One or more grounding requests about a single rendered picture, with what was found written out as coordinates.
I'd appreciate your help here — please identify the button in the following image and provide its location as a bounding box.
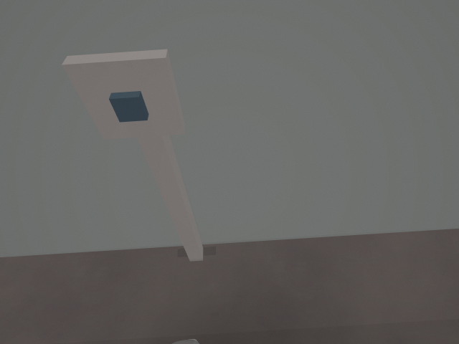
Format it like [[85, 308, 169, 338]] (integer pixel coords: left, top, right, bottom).
[[109, 91, 148, 122]]

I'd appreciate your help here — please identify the panel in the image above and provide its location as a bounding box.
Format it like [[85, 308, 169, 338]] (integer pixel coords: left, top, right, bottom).
[[62, 49, 203, 262]]

